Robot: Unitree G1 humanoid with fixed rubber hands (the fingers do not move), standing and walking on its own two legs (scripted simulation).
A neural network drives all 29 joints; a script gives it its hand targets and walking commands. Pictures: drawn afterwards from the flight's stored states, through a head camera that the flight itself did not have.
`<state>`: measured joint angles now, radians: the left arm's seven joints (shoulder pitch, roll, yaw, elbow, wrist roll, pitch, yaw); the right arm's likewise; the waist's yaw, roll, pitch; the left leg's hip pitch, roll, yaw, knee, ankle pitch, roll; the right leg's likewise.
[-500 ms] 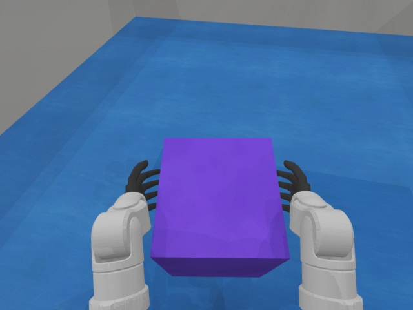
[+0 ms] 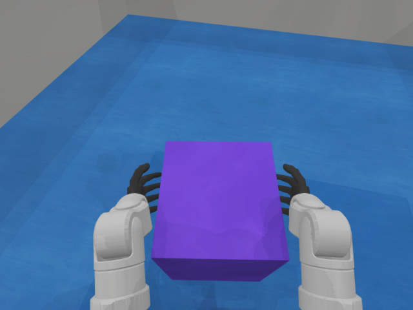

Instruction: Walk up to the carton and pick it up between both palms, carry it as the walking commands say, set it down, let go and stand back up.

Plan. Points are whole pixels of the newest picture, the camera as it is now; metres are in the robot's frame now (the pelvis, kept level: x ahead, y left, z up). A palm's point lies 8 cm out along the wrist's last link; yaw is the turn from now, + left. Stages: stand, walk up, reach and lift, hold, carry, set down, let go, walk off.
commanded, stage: carry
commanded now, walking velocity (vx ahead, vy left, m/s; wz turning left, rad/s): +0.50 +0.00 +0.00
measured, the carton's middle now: (216, 217) +0.30 +0.00 -0.01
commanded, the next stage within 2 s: none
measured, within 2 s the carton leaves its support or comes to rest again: neither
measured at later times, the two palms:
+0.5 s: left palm (155, 99) +0.59 +0.15 +0.08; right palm (266, 99) +0.59 -0.14 +0.08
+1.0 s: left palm (166, 45) +0.87 +0.14 +0.08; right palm (252, 45) +0.87 -0.14 +0.08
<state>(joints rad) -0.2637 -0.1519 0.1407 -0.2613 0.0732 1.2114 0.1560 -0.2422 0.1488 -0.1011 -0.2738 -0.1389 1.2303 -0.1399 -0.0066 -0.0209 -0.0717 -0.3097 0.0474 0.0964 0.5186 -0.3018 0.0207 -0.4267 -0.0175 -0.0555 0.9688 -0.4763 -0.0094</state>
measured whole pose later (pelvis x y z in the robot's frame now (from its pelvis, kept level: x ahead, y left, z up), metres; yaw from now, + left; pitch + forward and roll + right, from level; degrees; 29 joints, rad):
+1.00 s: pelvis +0.58 -0.01 +0.00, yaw +2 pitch +3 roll +0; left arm -0.28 -0.16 0.14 -0.30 0.07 1.19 0.16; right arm -0.26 0.15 -0.10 -0.33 -0.14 1.22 -0.15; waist -0.01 -0.02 0.00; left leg -0.42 0.03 0.10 0.59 -0.22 -0.03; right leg -0.18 -0.02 -0.07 0.50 -0.37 -0.02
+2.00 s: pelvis +0.75 -0.02 +0.00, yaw +1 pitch +7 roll +1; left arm -0.28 -0.16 0.13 -0.25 0.08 1.15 0.16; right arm -0.24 0.15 -0.10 -0.26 -0.14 1.18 -0.15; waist -0.01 -0.02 -0.06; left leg -0.33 0.03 0.10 0.59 -0.34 0.01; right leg -0.25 -0.01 -0.07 0.54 -0.34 -0.02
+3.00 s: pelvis +0.69 +0.00 -0.01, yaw +1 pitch +2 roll -1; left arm -0.27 -0.15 0.13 -0.05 0.14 1.08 0.15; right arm -0.22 0.14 -0.11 -0.06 -0.15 1.10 -0.16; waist -0.01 -0.02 -0.13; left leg -0.33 0.03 0.10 0.58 -0.28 0.03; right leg -0.25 -0.01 -0.07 0.55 -0.33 -0.01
